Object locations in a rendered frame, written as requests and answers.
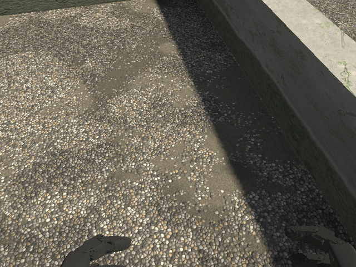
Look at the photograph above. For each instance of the left robot hand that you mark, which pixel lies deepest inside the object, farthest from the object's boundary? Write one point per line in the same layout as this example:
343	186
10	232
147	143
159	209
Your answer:
94	248

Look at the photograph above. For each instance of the right robot hand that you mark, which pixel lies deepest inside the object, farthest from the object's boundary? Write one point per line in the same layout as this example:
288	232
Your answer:
341	254

